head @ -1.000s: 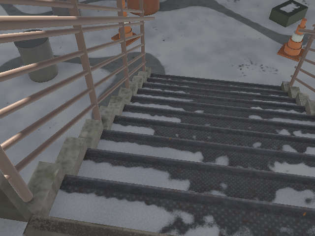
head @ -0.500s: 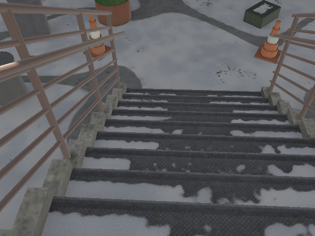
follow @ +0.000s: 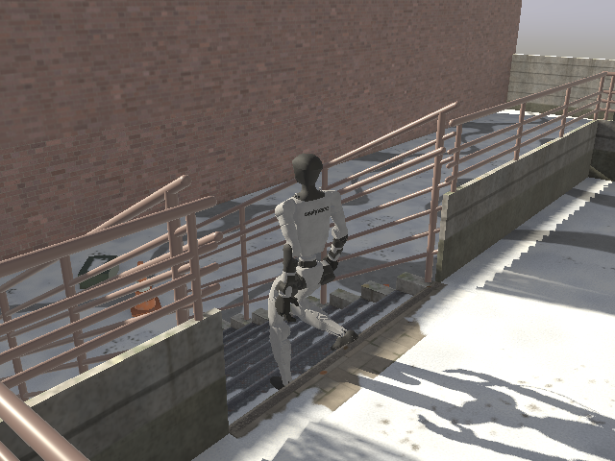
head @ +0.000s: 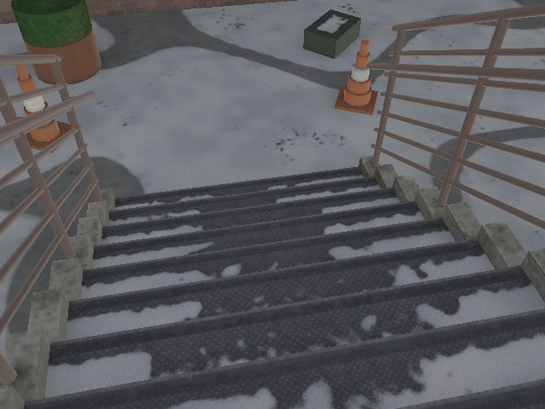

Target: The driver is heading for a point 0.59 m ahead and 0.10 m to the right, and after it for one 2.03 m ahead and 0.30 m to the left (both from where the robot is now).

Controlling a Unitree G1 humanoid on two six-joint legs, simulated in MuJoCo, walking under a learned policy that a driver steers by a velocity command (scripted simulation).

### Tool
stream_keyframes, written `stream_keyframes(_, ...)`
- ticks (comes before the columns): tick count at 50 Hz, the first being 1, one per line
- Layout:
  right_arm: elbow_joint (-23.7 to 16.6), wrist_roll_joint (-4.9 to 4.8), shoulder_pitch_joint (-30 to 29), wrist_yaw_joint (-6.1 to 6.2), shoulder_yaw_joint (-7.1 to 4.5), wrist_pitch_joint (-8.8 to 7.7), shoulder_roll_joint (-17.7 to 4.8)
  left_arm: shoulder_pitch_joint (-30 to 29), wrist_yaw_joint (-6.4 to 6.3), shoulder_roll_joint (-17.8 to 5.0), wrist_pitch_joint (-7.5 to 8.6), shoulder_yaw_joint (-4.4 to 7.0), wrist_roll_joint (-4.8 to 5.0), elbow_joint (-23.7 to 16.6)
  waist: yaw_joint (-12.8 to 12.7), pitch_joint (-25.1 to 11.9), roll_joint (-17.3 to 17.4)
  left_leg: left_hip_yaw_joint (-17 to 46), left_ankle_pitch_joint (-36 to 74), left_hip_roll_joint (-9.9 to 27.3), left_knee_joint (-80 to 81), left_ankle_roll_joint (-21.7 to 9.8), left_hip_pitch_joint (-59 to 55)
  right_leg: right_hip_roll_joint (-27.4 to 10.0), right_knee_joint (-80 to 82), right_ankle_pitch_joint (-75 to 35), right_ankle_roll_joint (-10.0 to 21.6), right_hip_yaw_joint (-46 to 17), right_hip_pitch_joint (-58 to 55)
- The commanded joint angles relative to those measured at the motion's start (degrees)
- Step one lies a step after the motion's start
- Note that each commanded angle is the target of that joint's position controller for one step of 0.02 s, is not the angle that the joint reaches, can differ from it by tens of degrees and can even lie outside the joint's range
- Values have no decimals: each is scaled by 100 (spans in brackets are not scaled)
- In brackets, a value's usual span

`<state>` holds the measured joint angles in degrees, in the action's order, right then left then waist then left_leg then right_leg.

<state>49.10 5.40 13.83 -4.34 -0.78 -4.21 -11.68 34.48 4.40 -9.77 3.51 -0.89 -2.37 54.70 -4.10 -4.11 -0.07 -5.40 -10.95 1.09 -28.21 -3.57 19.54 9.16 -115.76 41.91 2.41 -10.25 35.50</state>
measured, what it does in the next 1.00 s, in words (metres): goes down, turning right: right foot, then left foot 0.17 m lower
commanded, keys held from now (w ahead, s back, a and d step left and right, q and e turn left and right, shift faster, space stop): w+e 0.48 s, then e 0.06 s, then no key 0.20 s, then q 0.26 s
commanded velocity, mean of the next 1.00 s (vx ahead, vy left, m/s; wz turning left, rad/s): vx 0.35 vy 0.00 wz -0.38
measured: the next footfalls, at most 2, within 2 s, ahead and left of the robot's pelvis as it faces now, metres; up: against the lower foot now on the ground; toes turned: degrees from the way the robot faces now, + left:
right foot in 0.52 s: +0.24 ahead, -0.20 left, +0.00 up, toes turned -25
left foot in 0.88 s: +0.47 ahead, -0.07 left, -0.17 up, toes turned -23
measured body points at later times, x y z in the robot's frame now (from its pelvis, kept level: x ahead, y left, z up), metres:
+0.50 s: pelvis +0.19 -0.04 -0.04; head +0.19 -0.04 +0.41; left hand +0.41 +0.11 -0.15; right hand +0.01 -0.19 -0.18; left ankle +0.04 +0.10 -0.73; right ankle +0.21 -0.19 -0.72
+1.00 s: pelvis +0.37 -0.10 -0.17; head +0.38 -0.10 +0.28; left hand +0.47 +0.10 -0.32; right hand +0.30 -0.36 -0.30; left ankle +0.43 -0.06 -0.91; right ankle +0.26 -0.22 -0.62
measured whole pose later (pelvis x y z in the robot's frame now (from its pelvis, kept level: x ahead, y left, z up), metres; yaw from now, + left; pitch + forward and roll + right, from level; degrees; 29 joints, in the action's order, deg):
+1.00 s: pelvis +0.37 -0.10 -0.17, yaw -21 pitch +1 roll +0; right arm 51.5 4.1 20.4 -3.8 -2.9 -3.1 -13.7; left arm 21.2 2.9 -11.6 1.9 -2.0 -2.1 50.6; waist 0.4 -0.3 -1.0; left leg 0.0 -10.6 -4.8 -27.1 -5.0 18.2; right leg 0.4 -115.7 43.9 -4.8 -3.9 45.3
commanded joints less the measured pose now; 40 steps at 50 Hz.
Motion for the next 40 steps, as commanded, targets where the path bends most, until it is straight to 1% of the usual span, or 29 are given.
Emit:
stream_keyframes(1, -225, 1, 745, -2, -17, -118, -240, -567, -104, -324, 76, -22, 15, -692, 372, 590, -439, 1748, 395, 2281, 852, -1298, -1418, -1255, -46, -2530, 5, 236, 3556)
stream_keyframes(2, -83, 96, 655, 72, 64, -173, 153, -318, -90, 138, -11, -123, -18, -645, -82, 1043, -238, 1441, 571, 2087, 1167, -1056, 148, -1771, 947, -3067, 122, 131, 2444)
stream_keyframes(3, 120, 13, 729, 157, 63, -277, 164, -399, -3, 267, -61, -130, -81, -618, -148, 1436, 164, 1078, 824, 1712, 1353, -879, 1014, -1733, 1158, -2997, 184, 411, 2070)
stream_keyframes(4, 30, -83, 473, 368, 152, -456, 438, -355, 100, 206, -50, -155, -321, -576, -107, 1280, 88, 600, 475, 1200, 1198, -768, 1103, -1889, 2884, -4263, 308, 307, 1869)
stream_keyframes(5, 224, -50, 854, 479, 129, -591, 308, -637, 199, -62, 15, -71, -241, -595, 211, 1277, 181, 342, 427, 1057, 1090, -756, 1026, -1742, 4012, -5044, 305, 557, 1869)
stream_keyframes(6, 394, 102, 1236, 549, 142, -651, 155, -1016, 240, -239, 77, 28, -160, -594, 492, 998, 226, 168, 457, 1090, 1140, -760, 966, -1652, 5026, -5827, 312, 749, 1440)
stream_keyframes(7, 733, 181, 1811, 556, 158, -659, -11, -1198, 293, -316, 71, 89, -118, -577, 588, 916, 602, 499, 820, 1420, 1233, -814, 550, -1661, 4938, -5902, 273, 670, 1638)
stream_keyframes(9, 941, 198, 1923, 448, 109, -547, -434, -1453, 247, -422, 81, 180, -60, -628, 389, 859, 423, 849, 2048, 1867, 1074, -832, -385, -1564, 5164, -5662, 354, 220, 2250)
stream_keyframes(11, 1006, 242, 1617, 371, 71, -460, -614, -1542, 210, -401, 97, 163, -115, -564, 217, 658, 146, 697, 3064, 1958, 636, -728, -1166, -1551, 5042, -5661, 447, 24, 2569)
stream_keyframes(12, 1124, 260, 1659, 374, 104, -436, -501, -1542, 208, -420, 61, 151, -163, -548, 249, 585, 138, 574, 2784, 1928, 488, -752, -1382, -1574, 4877, -5401, 433, 58, 2645)
stream_keyframes(15, 1364, 186, 2032, 503, 275, -444, -109, -2181, 212, -350, 62, 102, -189, -822, 449, 657, 179, 191, 2614, 1806, 448, -663, -1539, -1657, 4845, -4968, 321, 386, 2341)
stream_keyframes(18, 1619, 127, 2405, 589, 242, -473, -246, -2709, 206, -300, 25, 79, -90, -1171, 754, 907, 296, -35, 2954, 1887, 398, -786, -2040, -1692, 5209, -4090, 177, 622, 2232)
stream_keyframes(23, 1456, -50, 2163, 679, -3, -497, -737, -3368, 152, -396, 34, 181, -157, -1715, 865, 954, 469, -499, 3606, 1977, 99, -769, -2437, -1427, 5851, -2328, 149, 1247, 1335)
stream_keyframes(25, 1063, -37, 1466, 668, -217, -468, -1227, -2759, 34, -532, 140, 310, -125, -1549, 400, 815, 596, -967, 4918, 1924, -324, -641, -1617, -973, 6285, -2015, 182, 1676, -489)
stream_keyframes(26, 775, -72, 901, 599, -309, -462, -1423, -1766, -46, -860, 263, 509, -30, -1183, -115, 594, 528, -1244, 4965, 1608, -1363, -551, -867, -528, 6990, -3000, 202, 2031, -2041)
stream_keyframes(27, 491, 17, 738, 440, -322, -425, -1234, -542, -267, -1444, 384, 781, -72, -661, -577, -221, -421, -1222, 3471, 985, -3192, -9, 839, -606, 7273, -5546, 793, 1648, -4674)
stream_keyframes(28, 51, 99, 696, 167, -81, -444, -339, 923, -370, -1663, 375, 752, -274, -170, -829, -1945, -1601, -556, -3306, -121, -5425, 552, 2662, -2477, 8112, -6984, 2417, -1296, -7084)
stream_keyframes(29, -507, -445, -671, -23, -129, -433, -533, 1452, -295, -1472, 449, 742, -350, 119, -1322, -643, -327, 497, -3347, -299, -5231, 347, 3682, -2725, 8751, -7242, 2209, -2143, -6021)
stream_keyframes(30, -825, -512, -1047, 63, -146, -374, -364, 567, -276, -1396, 514, 768, -197, 63, -859, 321, -209, 910, -2996, 101, -4763, 299, 3729, -2911, 8803, -6460, 2067, -1886, -4652)
stream_keyframes(31, -755, -359, -902, 211, -210, -278, -529, -190, -279, -870, 474, 605, 80, 4, -355, 442, -143, 951, -2808, 449, -4678, 411, 3228, -2770, 8364, -6044, 1871, -1411, -3636)
stream_keyframes(32, -542, -123, -351, 293, -158, -163, -352, -464, -272, -298, 422, 367, 178, 61, 40, 363, -176, 885, -2343, 596, -4222, 308, 2611, -2521, 8031, -5970, 1668, -709, -2737)
stream_keyframes(33, -198, 50, 384, 306, -67, -49, -75, -825, -230, -47, 329, 234, 143, -30, 478, 705, -218, 889, -1233, 598, -3783, 163, 1679, -2219, 8130, -5544, 1269, -222, -1275)
stream_keyframes(34, 35, 193, 732, 243, -64, -36, -102, -1513, -316, 185, 370, 48, 77, -395, 700, 645, -38, 1042, 890, 524, -2796, 26, 920, -1556, 8225, -4206, 726, 316, -264)
stream_keyframes(35, 190, 71, 1127, 200, -174, -91, -283, -2009, -379, -239, 387, 137, -35, -755, 860, 410, -242, 518, 2273, 90, -2261, 2, -276, -1030, 8167, -3382, 618, 925, 746)
stream_keyframes(36, 237, -76, 1313, 118, -150, -155, -229, -2527, -399, -597, 360, 203, -300, -909, 948, 384, -209, 515, 3575, -14, -1995, 133, -1196, -858, 7833, -2455, 520, 1245, 1672)
stream_keyframes(37, 145, -255, 1168, 95, -163, -199, -224, -2414, -419, -759, 332, 222, -331, -880, 869, 441, -135, 372, 3712, -104, -1876, 356, -1537, -869, 7737, -2045, 586, 1255, 2004)
stream_keyframes(38, -19, -340, 873, 126, -166, -168, -359, -2069, -431, -674, 348, 178, -352, -717, 718, 606, -144, 499, 3537, 15, -1517, 534, -1410, -1112, 7594, -1704, 613, 1021, 1827)
stream_keyframes(39, -201, -259, 418, 163, -186, -105, -559, -1595, -448, -518, 383, 77, -259, -594, 529, 738, -167, 724, 3291, 191, -1025, 628, -1050, -1355, 7305, -1370, 572, 562, 1250)
stream_keyframes(40, -366, -809, 80, 285, -113, 206, -207, -1411, -680, -772, 22, 362, 507, -242, 655, 295, -511, 327, 3608, -267, -363, 561, -1333, -1323, 6739, -2406, 677, 691, 488)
